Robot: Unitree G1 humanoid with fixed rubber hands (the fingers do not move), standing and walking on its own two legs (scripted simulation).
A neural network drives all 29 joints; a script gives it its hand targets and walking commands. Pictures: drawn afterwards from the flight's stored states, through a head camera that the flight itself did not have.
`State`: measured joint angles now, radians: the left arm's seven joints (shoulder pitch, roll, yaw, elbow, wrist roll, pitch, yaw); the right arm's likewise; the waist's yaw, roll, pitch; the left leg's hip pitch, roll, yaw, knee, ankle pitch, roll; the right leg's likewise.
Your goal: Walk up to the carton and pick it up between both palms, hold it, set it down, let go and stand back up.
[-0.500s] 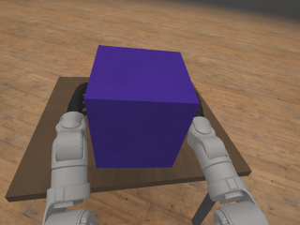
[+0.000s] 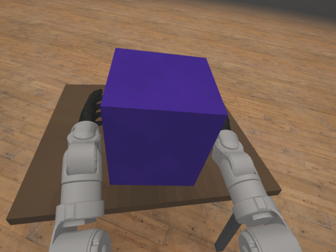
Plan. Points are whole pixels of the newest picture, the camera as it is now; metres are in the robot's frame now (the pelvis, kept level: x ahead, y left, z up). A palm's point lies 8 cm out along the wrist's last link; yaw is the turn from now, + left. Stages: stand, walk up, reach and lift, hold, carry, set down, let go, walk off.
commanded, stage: hold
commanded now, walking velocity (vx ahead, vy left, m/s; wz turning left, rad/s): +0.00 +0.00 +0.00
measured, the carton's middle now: (157, 121) +0.38 +0.01 +0.17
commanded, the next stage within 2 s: none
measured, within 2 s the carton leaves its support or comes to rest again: neither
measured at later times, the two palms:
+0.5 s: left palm (85, 126) +0.35 +0.17 +0.18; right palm (218, 131) +0.35 -0.14 +0.17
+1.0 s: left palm (88, 124) +0.36 +0.16 +0.18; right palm (220, 128) +0.36 -0.14 +0.18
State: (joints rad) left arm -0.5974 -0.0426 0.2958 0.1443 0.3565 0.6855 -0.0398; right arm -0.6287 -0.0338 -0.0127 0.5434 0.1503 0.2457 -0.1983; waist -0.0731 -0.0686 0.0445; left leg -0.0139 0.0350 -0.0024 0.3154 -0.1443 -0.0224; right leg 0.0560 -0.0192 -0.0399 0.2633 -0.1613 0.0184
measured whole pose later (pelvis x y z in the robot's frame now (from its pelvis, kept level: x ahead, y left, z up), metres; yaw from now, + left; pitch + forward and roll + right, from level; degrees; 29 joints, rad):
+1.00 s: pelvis +0.00 +0.00 +0.00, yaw +0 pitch -10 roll -1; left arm -0.57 -0.04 0.30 0.12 0.35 0.68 -0.05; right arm -0.62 -0.04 0.01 0.52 0.17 0.26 -0.22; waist -0.08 -0.06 0.05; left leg 0.00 0.04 -0.01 0.32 -0.15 -0.02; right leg 0.08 -0.02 -0.05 0.26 -0.16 0.02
